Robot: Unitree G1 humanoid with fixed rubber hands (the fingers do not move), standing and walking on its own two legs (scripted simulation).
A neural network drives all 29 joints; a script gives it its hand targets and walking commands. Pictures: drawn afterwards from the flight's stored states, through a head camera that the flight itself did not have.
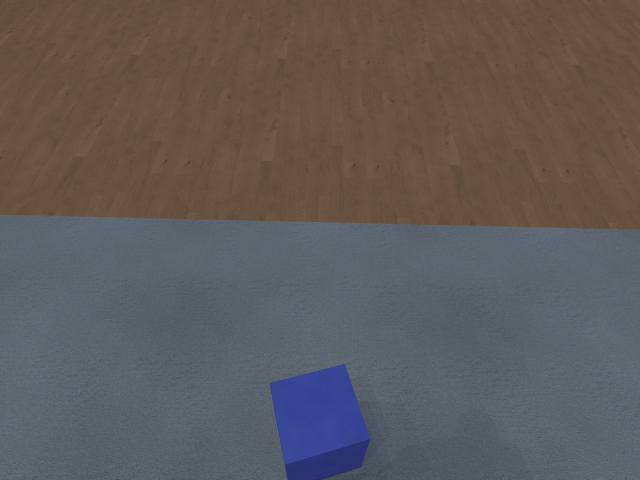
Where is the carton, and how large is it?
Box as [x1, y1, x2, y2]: [270, 364, 369, 479]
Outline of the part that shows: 344,364 270,383 288,479 321,479 359,467 361,464 369,441 369,437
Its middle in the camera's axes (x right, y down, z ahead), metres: -0.01 +0.52 +1.07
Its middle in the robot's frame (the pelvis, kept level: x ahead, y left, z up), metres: +0.43 +0.00 -0.66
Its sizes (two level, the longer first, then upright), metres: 0.210 0.200 0.250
